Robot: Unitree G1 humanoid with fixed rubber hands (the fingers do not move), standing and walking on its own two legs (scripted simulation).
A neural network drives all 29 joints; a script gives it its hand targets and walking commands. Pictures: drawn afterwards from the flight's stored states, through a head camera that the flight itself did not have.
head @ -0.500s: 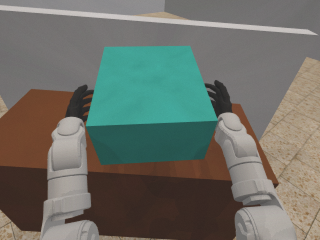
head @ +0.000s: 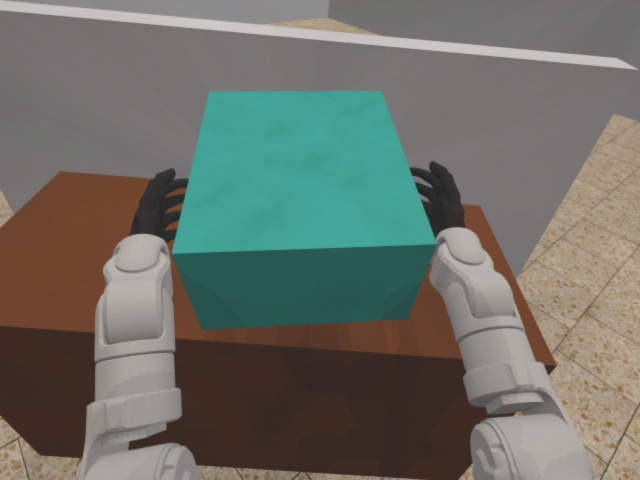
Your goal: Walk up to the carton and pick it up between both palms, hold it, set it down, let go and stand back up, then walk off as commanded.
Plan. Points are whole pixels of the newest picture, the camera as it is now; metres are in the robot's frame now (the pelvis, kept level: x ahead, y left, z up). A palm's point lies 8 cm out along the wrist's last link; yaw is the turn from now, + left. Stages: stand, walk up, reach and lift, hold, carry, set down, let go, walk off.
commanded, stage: hold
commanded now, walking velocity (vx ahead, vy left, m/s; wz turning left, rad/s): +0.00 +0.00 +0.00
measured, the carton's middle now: (301, 197) +0.44 +0.00 +0.17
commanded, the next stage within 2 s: none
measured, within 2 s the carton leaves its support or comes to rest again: neither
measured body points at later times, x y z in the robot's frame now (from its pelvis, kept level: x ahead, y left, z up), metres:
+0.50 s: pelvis +0.00 +0.00 +0.00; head -0.04 +0.02 +0.45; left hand +0.36 +0.18 +0.18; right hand +0.37 -0.17 +0.19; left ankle +0.02 +0.14 -0.75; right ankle +0.03 -0.14 -0.75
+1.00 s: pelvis +0.00 +0.00 +0.00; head -0.05 +0.02 +0.45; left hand +0.36 +0.18 +0.18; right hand +0.37 -0.17 +0.19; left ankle +0.02 +0.14 -0.75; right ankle +0.03 -0.14 -0.75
